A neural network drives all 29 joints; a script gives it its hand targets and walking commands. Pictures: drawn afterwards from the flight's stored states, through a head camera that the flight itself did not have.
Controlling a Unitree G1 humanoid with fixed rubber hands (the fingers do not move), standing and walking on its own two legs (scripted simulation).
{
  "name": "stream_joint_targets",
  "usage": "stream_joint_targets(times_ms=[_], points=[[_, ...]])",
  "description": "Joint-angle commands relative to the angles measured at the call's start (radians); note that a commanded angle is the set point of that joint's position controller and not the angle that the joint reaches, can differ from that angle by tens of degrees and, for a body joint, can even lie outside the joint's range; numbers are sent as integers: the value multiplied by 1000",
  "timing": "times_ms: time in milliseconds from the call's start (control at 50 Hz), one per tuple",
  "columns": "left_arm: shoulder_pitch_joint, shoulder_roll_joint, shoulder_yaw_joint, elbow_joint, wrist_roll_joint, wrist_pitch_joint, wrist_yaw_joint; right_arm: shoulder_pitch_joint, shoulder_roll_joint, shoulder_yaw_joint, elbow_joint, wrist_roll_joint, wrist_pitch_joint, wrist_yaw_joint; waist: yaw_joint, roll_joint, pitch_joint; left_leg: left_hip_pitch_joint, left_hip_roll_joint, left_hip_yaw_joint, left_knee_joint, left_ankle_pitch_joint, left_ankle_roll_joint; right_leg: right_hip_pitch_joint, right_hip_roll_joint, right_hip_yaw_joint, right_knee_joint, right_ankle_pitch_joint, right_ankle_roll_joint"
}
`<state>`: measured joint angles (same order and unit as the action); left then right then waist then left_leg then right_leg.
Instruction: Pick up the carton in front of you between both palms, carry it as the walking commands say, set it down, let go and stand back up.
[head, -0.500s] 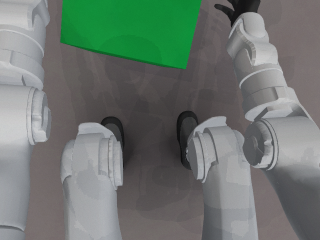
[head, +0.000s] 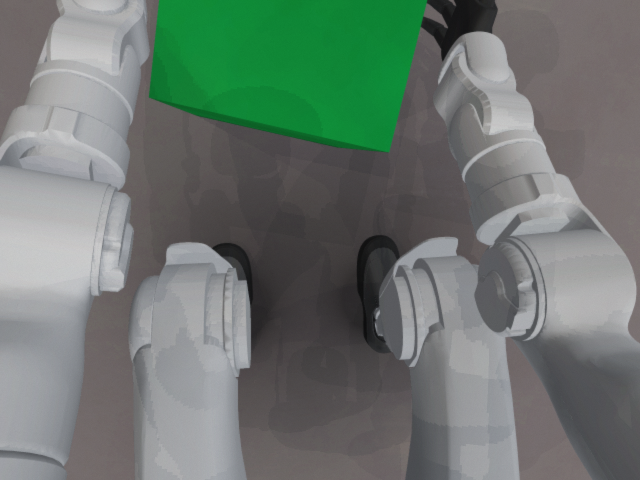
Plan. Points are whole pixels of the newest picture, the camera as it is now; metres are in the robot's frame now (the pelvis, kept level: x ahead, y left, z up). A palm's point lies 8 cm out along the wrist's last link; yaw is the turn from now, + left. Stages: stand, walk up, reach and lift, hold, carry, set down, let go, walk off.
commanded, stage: reach and lift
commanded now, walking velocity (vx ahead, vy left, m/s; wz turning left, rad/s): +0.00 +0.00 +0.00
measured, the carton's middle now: (288, 39) +0.52 +0.05 -0.25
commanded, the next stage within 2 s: none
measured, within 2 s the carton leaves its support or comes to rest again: leaves its support in 0.28 s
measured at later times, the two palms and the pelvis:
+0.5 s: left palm out of the picture +0.53 +0.20 -0.12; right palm (486, 17) +0.52 -0.10 -0.10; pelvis +0.01 -0.01 +0.00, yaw +3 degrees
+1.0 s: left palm out of the picture +0.48 +0.20 +0.06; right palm out of the picture +0.49 -0.10 +0.07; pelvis +0.01 -0.01 +0.12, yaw +6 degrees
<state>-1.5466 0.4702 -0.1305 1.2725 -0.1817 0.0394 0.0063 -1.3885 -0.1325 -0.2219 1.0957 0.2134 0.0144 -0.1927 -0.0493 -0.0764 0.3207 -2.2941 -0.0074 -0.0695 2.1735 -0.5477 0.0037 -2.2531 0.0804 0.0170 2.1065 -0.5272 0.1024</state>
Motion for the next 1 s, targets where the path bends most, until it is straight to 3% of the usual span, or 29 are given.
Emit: stream_joint_targets(times_ms=[0,60,100,200,320,440,500,580,640,800,980], points=[[-346,-136,-18,-94,13,-15,-17,-198,139,-5,-86,-36,-15,7,-1,195,-1079,613,-6,20,-221,220,3,510,37,-122,-102,245,-20],[-471,-550,-77,-122,32,13,-107,-380,511,32,-107,-92,13,96,-4,192,-1063,589,-32,18,-208,228,8,481,67,-123,-87,243,-37],[-445,-742,-29,-131,78,37,-170,-470,673,34,-148,-133,51,162,16,181,-1041,556,-51,40,-194,231,11,464,79,-126,-73,231,-39],[-408,-942,41,-209,123,74,-241,-480,892,46,-207,-167,108,241,51,122,-1072,511,-67,66,-170,297,25,433,105,-139,-48,269,-39],[-445,-1075,-51,-433,65,82,-223,-455,1059,152,-277,-99,146,257,79,171,-1360,725,-80,93,-172,480,3,471,116,-148,-45,386,-41],[-414,-1218,-148,-659,37,144,-186,-491,1102,304,-489,-78,192,239,64,231,-1721,1014,-110,122,-219,530,-27,530,123,-167,-117,353,-35],[-335,-1290,-133,-648,63,195,-185,-488,1108,336,-556,-104,224,238,47,235,-1692,979,-128,133,-287,403,-29,560,123,-167,-181,270,-43],[-247,-1338,-31,-504,144,242,-213,-417,1125,253,-452,-197,268,254,18,215,-1415,768,-135,138,-392,159,-28,524,118,-156,-278,108,-60],[-226,-1343,62,-417,205,253,-232,-392,1131,173,-390,-267,284,267,3,189,-1324,700,-136,138,-449,73,-18,533,116,-148,-343,53,-64],[-174,-1366,157,-402,287,258,-244,-320,1207,147,-352,-310,307,309,33,134,-1392,800,-150,143,-558,124,-7,633,119,-128,-467,91,-48],[-94,-1467,17,-558,229,277,-241,-196,1285,296,-416,-250,326,338,42,138,-1538,1029,-154,140,-659,248,-25,796,122,-116,-577,185,-44]])
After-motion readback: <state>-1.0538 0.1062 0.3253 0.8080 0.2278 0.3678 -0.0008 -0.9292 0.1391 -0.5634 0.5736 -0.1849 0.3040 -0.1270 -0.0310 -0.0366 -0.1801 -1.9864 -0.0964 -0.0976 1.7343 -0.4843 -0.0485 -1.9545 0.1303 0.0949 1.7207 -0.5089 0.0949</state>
